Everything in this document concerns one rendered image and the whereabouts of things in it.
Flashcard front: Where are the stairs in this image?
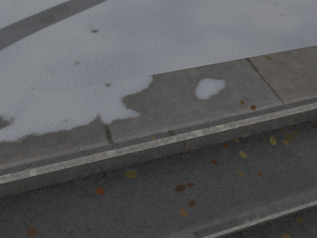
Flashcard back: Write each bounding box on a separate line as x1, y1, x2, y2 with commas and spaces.
0, 108, 317, 238

